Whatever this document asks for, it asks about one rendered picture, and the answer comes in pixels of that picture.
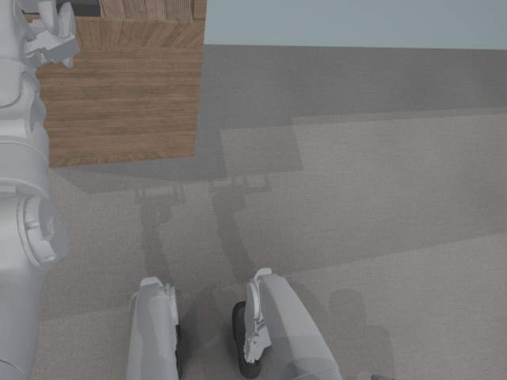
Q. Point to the drawer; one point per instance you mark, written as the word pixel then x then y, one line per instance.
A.
pixel 171 10

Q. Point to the robot right shin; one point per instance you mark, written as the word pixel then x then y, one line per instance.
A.
pixel 257 335

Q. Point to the cabinet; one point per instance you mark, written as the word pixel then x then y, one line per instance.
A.
pixel 132 93

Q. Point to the left robot hand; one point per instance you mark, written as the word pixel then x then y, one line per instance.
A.
pixel 53 34

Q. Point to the handle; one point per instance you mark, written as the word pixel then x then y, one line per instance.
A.
pixel 82 8

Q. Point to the left robot upper arm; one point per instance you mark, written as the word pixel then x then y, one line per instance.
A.
pixel 32 240

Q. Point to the robot left forearm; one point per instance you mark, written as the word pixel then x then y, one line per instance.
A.
pixel 24 143

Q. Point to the robot left thigh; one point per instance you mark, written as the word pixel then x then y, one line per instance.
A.
pixel 149 353

